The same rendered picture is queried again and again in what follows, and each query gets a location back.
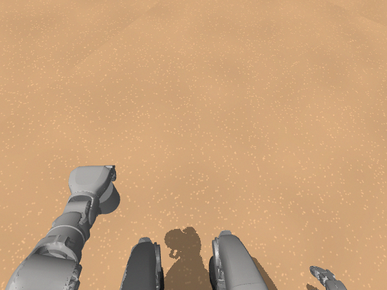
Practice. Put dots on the mug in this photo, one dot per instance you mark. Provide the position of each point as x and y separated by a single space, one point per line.
110 200

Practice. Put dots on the left robot arm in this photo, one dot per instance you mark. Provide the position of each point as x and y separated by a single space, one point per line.
53 264

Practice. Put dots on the left robot hand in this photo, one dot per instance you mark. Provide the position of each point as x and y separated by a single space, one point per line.
93 179

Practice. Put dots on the right robot hand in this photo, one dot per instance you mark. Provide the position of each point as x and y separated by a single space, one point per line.
327 279

